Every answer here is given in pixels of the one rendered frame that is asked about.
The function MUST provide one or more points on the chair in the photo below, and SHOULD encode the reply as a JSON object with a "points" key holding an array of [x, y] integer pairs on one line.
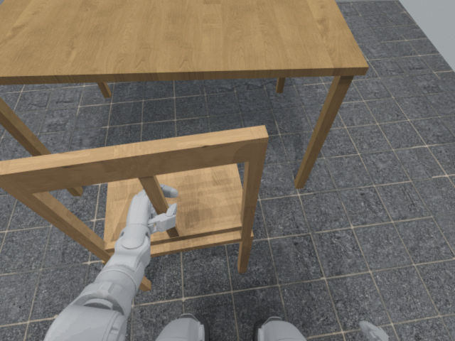
{"points": [[212, 207]]}

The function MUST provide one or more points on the left robot upper arm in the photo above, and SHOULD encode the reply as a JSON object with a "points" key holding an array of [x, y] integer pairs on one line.
{"points": [[82, 323]]}

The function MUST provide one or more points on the left robot forearm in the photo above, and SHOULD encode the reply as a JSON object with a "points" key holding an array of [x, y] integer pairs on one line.
{"points": [[118, 282]]}

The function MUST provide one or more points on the table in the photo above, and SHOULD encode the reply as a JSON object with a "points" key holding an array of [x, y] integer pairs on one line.
{"points": [[82, 41]]}

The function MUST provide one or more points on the robot right thigh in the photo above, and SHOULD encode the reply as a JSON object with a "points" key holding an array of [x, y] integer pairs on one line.
{"points": [[277, 330]]}

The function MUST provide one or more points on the robot left hand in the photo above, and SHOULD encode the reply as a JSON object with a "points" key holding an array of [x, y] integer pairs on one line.
{"points": [[141, 211]]}

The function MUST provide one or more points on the right robot foot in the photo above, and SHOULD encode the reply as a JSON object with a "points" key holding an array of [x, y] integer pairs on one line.
{"points": [[257, 325]]}

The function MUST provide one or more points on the robot right hand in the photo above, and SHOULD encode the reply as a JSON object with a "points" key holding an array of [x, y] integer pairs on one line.
{"points": [[372, 332]]}

